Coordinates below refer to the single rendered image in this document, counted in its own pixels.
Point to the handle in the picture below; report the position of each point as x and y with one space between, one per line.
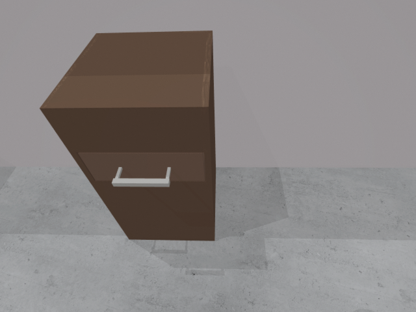
134 182

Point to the drawer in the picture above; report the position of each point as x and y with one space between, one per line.
184 166

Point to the cabinet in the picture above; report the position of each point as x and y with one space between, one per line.
145 92

